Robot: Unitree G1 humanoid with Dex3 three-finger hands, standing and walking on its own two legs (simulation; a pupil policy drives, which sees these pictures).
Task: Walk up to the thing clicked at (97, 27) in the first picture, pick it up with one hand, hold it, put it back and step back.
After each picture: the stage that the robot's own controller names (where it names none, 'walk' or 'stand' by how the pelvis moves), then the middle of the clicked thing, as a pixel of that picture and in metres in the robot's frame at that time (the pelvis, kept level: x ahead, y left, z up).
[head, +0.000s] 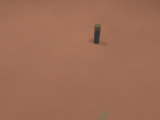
stand; (97, 34) +1.50 -0.20 -0.66
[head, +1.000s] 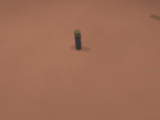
walk; (78, 40) +1.37 +0.11 -0.63
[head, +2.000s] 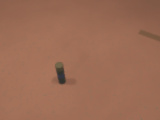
walk; (60, 73) +0.89 +0.23 -0.64
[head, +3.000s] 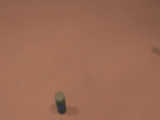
walk; (60, 103) +0.56 +0.17 -0.63
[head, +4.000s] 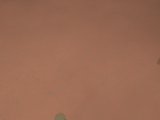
stand; out of the picture +0.44 +0.17 -0.65
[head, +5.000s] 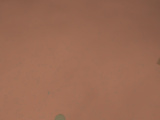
stand; out of the picture +0.43 +0.16 -0.66
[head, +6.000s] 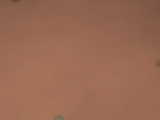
stand; out of the picture +0.44 +0.17 -0.66
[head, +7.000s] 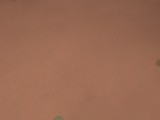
stand; out of the picture +0.42 +0.18 -0.66
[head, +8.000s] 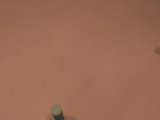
go down; (58, 115) +0.44 +0.17 -0.65
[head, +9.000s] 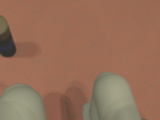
go down; (2, 39) +0.50 +0.23 -0.22
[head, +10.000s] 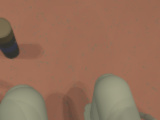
close in; (6, 41) +0.50 +0.23 -0.23
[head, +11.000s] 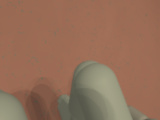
close in; out of the picture +0.48 +0.28 -0.16
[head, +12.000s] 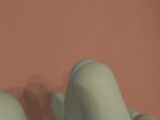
lift; out of the picture +0.48 +0.28 -0.17
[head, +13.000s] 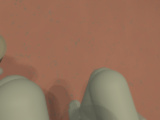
lift; out of the picture +0.38 +0.24 -0.12
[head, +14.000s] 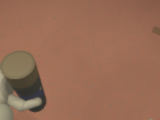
lift; (29, 87) +0.31 +0.16 +0.06
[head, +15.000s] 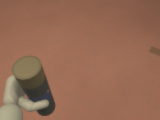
hold; (38, 90) +0.31 +0.14 +0.05
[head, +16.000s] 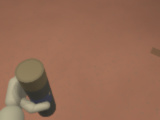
hold; (39, 92) +0.31 +0.15 +0.04
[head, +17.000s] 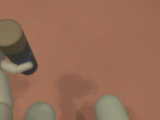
crouch; (19, 53) +0.43 +0.17 -0.03
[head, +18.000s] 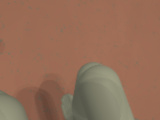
lower; out of the picture +0.46 +0.27 -0.15
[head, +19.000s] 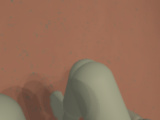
lower; out of the picture +0.46 +0.29 -0.17
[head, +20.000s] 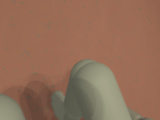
lower; out of the picture +0.46 +0.29 -0.16
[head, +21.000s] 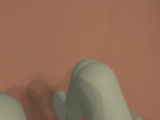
lower; out of the picture +0.46 +0.29 -0.16
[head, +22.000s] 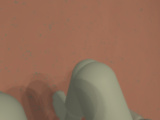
loosen; out of the picture +0.46 +0.28 -0.16
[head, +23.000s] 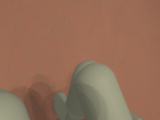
withdraw; out of the picture +0.46 +0.26 -0.18
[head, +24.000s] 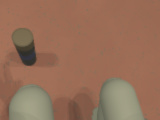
walk; (26, 50) +0.49 +0.21 -0.24
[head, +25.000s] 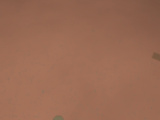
stand; out of the picture +0.42 +0.15 -0.59
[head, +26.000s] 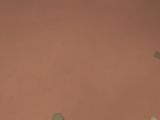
stand; out of the picture +0.43 +0.16 -0.60
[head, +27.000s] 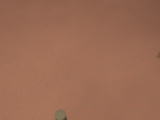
stand; out of the picture +0.43 +0.15 -0.61
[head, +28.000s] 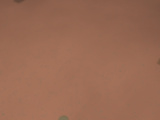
walk; out of the picture +0.44 +0.15 -0.65
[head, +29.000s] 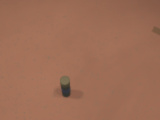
walk; (65, 87) +0.58 +0.12 -0.63
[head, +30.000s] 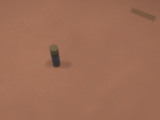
walk; (55, 56) +0.89 +0.21 -0.63
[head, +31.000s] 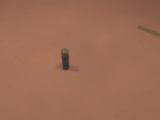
stand; (65, 59) +1.07 +0.16 -0.64
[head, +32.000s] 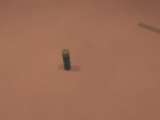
stand; (66, 60) +1.07 +0.16 -0.66
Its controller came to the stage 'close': yes
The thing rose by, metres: 0.70
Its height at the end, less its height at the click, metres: +0.00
